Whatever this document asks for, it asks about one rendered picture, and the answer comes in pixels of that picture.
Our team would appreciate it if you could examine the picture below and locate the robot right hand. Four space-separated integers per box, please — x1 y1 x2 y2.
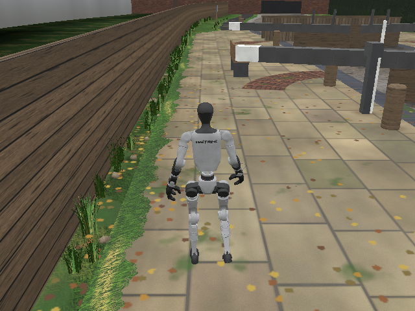
229 174 244 185

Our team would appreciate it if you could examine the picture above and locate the robot torso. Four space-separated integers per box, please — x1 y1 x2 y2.
191 127 222 194

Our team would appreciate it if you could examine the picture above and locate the robot left hand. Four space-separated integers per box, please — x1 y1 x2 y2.
166 184 181 201

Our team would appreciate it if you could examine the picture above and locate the left robot forearm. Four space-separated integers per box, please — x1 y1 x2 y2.
167 158 181 187

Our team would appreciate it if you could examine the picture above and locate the robot left upper arm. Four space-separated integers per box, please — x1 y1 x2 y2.
175 131 193 168

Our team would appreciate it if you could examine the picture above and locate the robot right upper arm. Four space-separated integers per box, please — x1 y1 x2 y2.
220 130 238 165

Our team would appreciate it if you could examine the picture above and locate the left robot foot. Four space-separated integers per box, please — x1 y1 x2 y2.
190 248 199 264

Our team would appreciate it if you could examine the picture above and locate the right robot forearm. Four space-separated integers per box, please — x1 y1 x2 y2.
232 155 243 176

